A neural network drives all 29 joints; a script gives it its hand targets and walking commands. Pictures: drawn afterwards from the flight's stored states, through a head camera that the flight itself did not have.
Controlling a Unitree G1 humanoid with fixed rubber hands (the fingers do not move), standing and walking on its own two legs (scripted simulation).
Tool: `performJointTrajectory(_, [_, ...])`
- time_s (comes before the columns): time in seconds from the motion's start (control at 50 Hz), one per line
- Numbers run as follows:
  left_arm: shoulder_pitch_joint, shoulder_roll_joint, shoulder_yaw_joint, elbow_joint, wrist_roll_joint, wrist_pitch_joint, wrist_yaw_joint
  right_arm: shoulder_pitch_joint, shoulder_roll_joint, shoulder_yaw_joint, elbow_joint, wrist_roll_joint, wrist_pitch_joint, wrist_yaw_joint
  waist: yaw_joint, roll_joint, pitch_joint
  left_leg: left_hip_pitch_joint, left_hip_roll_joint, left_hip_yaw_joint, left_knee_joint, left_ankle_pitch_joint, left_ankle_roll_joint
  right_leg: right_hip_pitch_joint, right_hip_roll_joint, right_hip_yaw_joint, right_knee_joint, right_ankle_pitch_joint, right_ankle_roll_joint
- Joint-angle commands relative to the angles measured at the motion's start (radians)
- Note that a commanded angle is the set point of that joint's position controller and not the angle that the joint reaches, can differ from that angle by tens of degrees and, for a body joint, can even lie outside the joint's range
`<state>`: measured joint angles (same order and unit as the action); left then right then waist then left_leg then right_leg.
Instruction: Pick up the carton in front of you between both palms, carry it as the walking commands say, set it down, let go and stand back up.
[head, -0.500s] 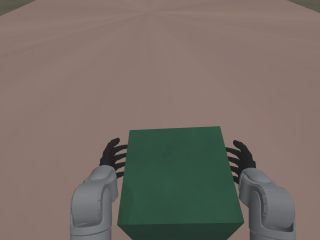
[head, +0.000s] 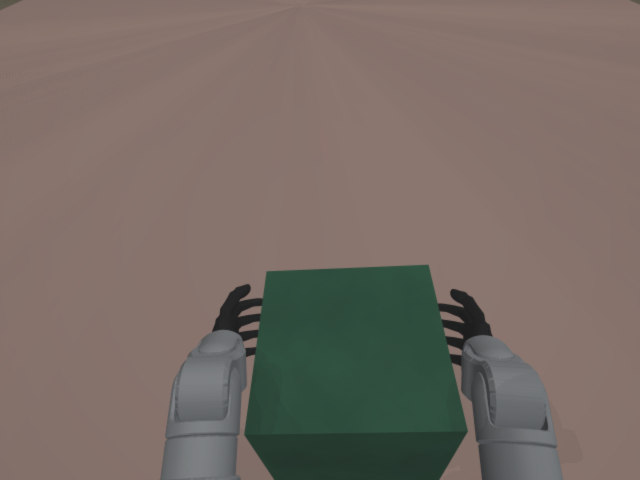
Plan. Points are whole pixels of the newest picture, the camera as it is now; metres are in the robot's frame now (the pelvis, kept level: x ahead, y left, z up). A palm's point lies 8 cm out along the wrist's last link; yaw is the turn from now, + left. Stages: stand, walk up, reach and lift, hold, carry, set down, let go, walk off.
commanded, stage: carry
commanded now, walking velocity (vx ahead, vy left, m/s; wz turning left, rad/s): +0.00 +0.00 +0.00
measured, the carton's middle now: (351, 384) +0.26 +0.00 -0.03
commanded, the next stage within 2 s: hold in 0.60 s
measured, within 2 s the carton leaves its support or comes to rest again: neither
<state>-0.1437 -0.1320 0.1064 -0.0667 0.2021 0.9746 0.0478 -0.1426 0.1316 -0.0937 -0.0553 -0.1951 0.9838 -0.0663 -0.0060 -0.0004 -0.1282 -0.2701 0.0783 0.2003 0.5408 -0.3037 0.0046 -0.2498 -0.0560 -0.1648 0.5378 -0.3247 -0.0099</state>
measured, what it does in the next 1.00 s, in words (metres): shifts its weight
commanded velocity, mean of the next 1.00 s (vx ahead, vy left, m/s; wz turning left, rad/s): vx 0.00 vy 0.00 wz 0.00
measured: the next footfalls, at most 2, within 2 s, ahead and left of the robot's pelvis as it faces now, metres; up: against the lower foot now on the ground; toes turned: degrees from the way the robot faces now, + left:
none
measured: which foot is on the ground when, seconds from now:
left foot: down 0.00-1.00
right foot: down 0.00-1.00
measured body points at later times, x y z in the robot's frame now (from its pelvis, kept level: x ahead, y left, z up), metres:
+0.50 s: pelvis -0.02 +0.00 +0.00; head -0.04 +0.00 +0.45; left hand +0.28 +0.15 +0.04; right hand +0.28 -0.15 +0.04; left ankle -0.01 +0.11 -0.73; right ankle -0.03 -0.10 -0.73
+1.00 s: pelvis -0.07 +0.00 +0.00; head -0.08 +0.00 +0.45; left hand +0.27 +0.15 +0.04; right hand +0.27 -0.15 +0.03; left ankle -0.02 +0.12 -0.73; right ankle -0.03 -0.11 -0.73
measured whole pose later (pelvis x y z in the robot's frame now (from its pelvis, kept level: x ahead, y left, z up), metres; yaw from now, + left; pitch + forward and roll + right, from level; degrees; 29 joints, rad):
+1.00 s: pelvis -0.07 +0.00 +0.00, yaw -1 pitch -8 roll +0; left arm -0.52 -0.21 0.47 0.48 0.42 0.62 -0.01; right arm -0.51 0.19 -0.45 0.52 -0.41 0.62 0.02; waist 0.01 -0.01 0.09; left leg -0.17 -0.02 -0.03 0.51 -0.22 0.01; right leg -0.15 0.03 0.03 0.52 -0.24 -0.02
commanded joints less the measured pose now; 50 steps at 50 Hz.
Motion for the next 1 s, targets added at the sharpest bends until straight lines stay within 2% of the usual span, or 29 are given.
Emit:
performJointTrajectory(0.0, [-0.419, -0.853, -0.526, 0.019, -0.257, -0.089, -0.214, -0.474, 0.847, 0.536, -0.019, 0.276, -0.103, 0.233, 0.004, -0.001, -0.205, 0.096, 0.103, -0.109, -0.066, 0.329, 0.002, 0.066, -0.116, 0.105, -0.074, 0.377, -0.005])
performJointTrajectory(0.16, [-0.517, -0.874, -0.401, 0.264, -0.174, -0.273, -0.255, -0.571, 0.871, 0.404, 0.219, 0.184, -0.288, 0.27, 0.007, 0.001, -0.186, 0.089, 0.102, -0.116, -0.098, 0.252, 0.005, 0.041, -0.114, 0.11, -0.106, 0.279, -0.011])
performJointTrajectory(0.26, [-0.577, -0.933, -0.407, 0.323, -0.172, -0.35, -0.276, -0.631, 0.928, 0.408, 0.268, 0.177, -0.366, 0.288, 0.008, 0.001, -0.211, 0.101, 0.102, -0.116, -0.1, 0.246, 0.008, 0.046, -0.112, 0.108, -0.105, 0.265, -0.013])
performJointTrajectory(0.38, [-0.536, -0.967, -0.482, 0.249, -0.21, -0.312, -0.272, -0.6, 0.958, 0.487, 0.186, 0.221, -0.329, 0.284, 0.007, 0.001, -0.245, 0.112, 0.103, -0.114, -0.089, 0.282, 0.008, 0.06, -0.113, 0.102, -0.091, 0.299, -0.01])
performJointTrajectory(0.46, [-0.493, -0.936, -0.463, 0.246, -0.195, -0.278, -0.265, -0.564, 0.926, 0.471, 0.18, 0.212, -0.294, 0.278, 0.007, -0.001, -0.234, 0.101, 0.103, -0.114, -0.088, 0.287, 0.008, 0.056, -0.114, 0.101, -0.09, 0.304, -0.009])
performJointTrajectory(0.58, [-0.517, -0.94, -0.46, 0.239, -0.2, -0.278, -0.266, -0.591, 0.932, 0.473, 0.173, 0.218, -0.294, 0.279, 0.007, 0.001, -0.205, 0.084, 0.102, -0.117, -0.102, 0.247, 0.006, 0.039, -0.114, 0.106, -0.104, 0.261, -0.011])
performJointTrajectory(0.6, [-0.429, -0.97, -0.43, 0.225, -0.186, -0.271, -0.275, -0.489, 0.952, 0.447, 0.158, 0.204, -0.288, 0.285, 0.027, -0.009, -0.116, 0.245, -0.151, -0.278, -0.139, 0.534, 0.032, 0.178, 0.127, 0.258, -0.148, 0.548, -0.02])
performJointTrajectory(0.62, [-0.44, -0.939, -0.423, 0.191, -0.176, -0.282, -0.273, -0.502, 0.923, 0.438, 0.122, 0.194, -0.303, 0.282, 0.021, -0.011, -0.181, 0.289, -0.138, -0.306, -0.135, 0.611, 0.026, 0.207, 0.121, 0.275, -0.148, 0.606, -0.022])
performJointTrajectory(0.64, [-0.409, -0.933, -0.422, 0.21, -0.173, -0.284, -0.261, -0.505, 0.88, 0.438, 0.131, 0.192, -0.305, 0.277, 0.03, 0.026, -0.174, 0.313, -0.148, -0.293, -0.162, 0.564, 0.019, 0.233, 0.11, 0.28, -0.146, 0.641, -0.011])
performJointTrajectory(0.66, [-0.476, -0.905, -0.449, 0.191, -0.184, -0.284, -0.269, -0.5, 0.901, 0.418, 0.147, 0.187, -0.31, 0.264, -0.007, -0.006, -0.179, 0.283, -0.132, -0.3, -0.173, 0.498, 0.002, 0.286, 0.131, 0.255, -0.179, 0.457, -0.011])
performJointTrajectory(0.68, [-0.478, -0.928, -0.444, 0.209, -0.175, -0.283, -0.274, -0.538, 0.896, 0.429, 0.138, 0.178, -0.307, 0.267, 0.006, -0.004, -0.13, 0.286, -0.149, -0.286, -0.171, 0.461, -0.002, 0.232, 0.136, 0.262, -0.188, 0.442, -0.004])
performJointTrajectory(0.7, [-0.485, -0.935, -0.432, 0.22, -0.175, -0.285, -0.274, -0.552, 0.908, 0.434, 0.153, 0.178, -0.306, 0.27, 0.002, -0.014, -0.129, 0.305, -0.157, -0.289, -0.168, 0.465, -0.002, 0.221, 0.138, 0.263, -0.194, 0.455, 0.001])
performJointTrajectory(0.76, [-0.497, -0.938, -0.422, 0.248, -0.169, -0.291, -0.271, -0.574, 0.921, 0.434, 0.174, 0.191, -0.313, 0.276, 0.017, -0.012, -0.137, 0.291, -0.166, -0.287, -0.177, 0.411, 0.006, 0.248, 0.134, 0.263, -0.19, 0.433, 0.005])
performJointTrajectory(0.8, [-0.566, -0.937, -0.377, 0.301, -0.144, -0.296, -0.275, -0.644, 0.914, 0.389, 0.231, 0.166, -0.317, 0.284, 0.016, -0.006, -0.092, 0.262, -0.161, -0.283, -0.183, 0.298, 0.012, 0.213, 0.131, 0.258, -0.194, 0.304, -0.003])
performJointTrajectory(0.88, [-0.781, -0.957, -0.239, 0.495, -0.077, -0.334, -0.297, -0.843, 0.924, 0.242, 0.443, 0.094, -0.357, 0.314, 0.012, 0.001, 0.016, 0.183, -0.15, -0.268, -0.165, 0.012, 0.024, 0.097, 0.122, 0.246, -0.186, -0.011, -0.029])
performJointTrajectory(0.94, [-0.935, -0.949, -0.096, 0.636, -0.005, -0.379, -0.298, -0.996, 0.907, 0.094, 0.606, 0.013, -0.407, 0.323, 0.01, -0.005, 0.051, 0.129, -0.144, -0.271, -0.128, -0.101, 0.029, 0.036, 0.124, 0.242, -0.146, -0.125, -0.038])
performJointTrajectory(0.98, [-0.98, -0.907, 0.006, 0.702, 0.055, -0.404, -0.275, -1.046, 0.855, -0.013, 0.687, -0.05, -0.435, 0.311, 0.012, 0.003, 0.084, 0.08, -0.14, -0.271, -0.101, -0.139, 0.03, -0.008, 0.128, 0.241, -0.111, -0.164, -0.043])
